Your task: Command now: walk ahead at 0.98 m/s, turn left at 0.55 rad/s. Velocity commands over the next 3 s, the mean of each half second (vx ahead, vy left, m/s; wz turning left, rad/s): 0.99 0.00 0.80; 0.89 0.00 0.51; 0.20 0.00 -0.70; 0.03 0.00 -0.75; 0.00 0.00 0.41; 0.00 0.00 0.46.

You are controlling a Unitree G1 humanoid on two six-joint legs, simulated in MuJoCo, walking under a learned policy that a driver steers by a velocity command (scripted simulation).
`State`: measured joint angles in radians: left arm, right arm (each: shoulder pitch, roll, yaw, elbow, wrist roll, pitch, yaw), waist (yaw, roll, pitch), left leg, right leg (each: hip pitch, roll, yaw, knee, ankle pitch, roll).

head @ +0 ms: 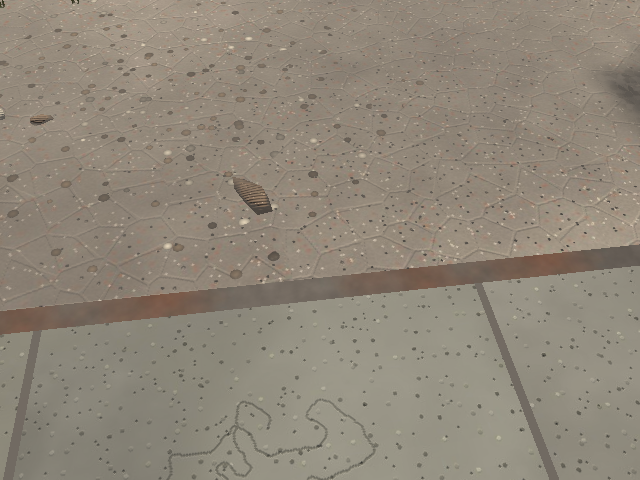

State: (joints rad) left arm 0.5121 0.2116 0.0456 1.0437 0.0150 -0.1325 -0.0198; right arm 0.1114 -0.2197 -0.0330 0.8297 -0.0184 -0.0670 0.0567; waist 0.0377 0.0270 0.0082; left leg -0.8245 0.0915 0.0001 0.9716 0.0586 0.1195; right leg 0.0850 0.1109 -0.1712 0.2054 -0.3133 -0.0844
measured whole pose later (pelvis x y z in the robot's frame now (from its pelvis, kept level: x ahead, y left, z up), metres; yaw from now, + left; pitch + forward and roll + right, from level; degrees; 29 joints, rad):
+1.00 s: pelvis +0.86 +0.22 -0.02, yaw +37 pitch +2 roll -2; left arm 0.59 0.25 0.02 0.95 -0.04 -0.10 -0.01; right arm -0.09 -0.25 0.02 0.60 -0.03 -0.10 0.06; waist 0.12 0.04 0.03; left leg -0.57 0.00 -0.03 0.52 0.10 0.10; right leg 0.12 -0.01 -0.07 0.35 -0.43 0.03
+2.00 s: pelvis +1.08 +0.33 +0.00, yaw -8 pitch +1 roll +0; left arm 0.14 0.33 0.08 0.54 0.00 0.04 0.02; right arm 0.16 -0.28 -0.07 0.76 -0.02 -0.01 -0.01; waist -0.02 -0.05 0.02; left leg -0.32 -0.03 -0.06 0.51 -0.22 0.01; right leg -0.51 0.16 0.19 0.99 -0.47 0.02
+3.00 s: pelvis +1.09 +0.39 +0.00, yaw +21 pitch +1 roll +0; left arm 0.22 0.29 0.06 0.72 -0.02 0.03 0.01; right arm 0.09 -0.22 -0.02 0.64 -0.03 0.01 -0.01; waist 0.02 -0.04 0.01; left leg -0.26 -0.07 0.00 0.48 -0.24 0.07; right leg -0.42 -0.07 0.02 0.80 -0.35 0.06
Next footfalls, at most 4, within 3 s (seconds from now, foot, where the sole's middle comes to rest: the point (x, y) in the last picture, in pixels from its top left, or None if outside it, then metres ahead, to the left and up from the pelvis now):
0.18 left None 0.35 0.04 -0.77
0.60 right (343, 348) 0.81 0.00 -0.77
1.00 left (179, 290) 0.97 0.42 -0.77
1.44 right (261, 232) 1.17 0.23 -0.77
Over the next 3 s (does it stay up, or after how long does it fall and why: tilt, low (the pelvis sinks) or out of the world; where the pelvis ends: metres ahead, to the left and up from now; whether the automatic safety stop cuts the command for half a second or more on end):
stays up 1.09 0.39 0.00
